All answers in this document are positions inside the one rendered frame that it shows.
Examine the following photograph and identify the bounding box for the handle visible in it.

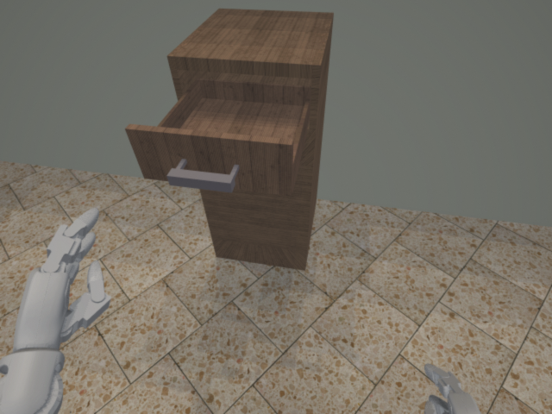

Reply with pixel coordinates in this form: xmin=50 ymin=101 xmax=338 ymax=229
xmin=167 ymin=159 xmax=239 ymax=193

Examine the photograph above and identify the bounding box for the robot right hand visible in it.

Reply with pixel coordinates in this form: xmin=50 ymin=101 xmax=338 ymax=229
xmin=424 ymin=364 xmax=481 ymax=414

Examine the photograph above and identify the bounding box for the cabinet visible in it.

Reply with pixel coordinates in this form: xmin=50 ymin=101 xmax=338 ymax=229
xmin=167 ymin=9 xmax=334 ymax=271

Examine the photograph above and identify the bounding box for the drawer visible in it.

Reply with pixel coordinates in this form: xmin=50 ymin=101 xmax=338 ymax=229
xmin=125 ymin=78 xmax=311 ymax=196

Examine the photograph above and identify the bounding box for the robot left forearm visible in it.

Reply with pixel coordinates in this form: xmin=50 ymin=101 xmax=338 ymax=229
xmin=0 ymin=348 xmax=65 ymax=414

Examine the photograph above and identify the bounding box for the robot left hand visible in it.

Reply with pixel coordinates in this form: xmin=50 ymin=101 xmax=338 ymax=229
xmin=13 ymin=207 xmax=111 ymax=352

